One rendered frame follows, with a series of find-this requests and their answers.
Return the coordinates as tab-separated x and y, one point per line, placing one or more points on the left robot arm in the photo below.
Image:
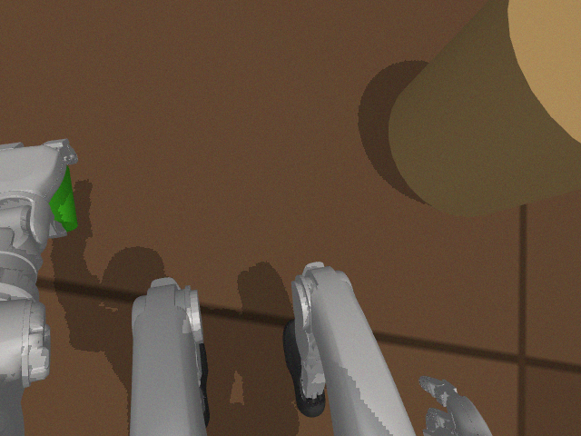
25	339

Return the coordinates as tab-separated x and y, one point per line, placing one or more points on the right robot foot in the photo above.
307	406

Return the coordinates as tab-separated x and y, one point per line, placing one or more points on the right robot hand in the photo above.
462	419

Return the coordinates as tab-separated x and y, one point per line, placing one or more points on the left robot hand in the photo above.
36	169

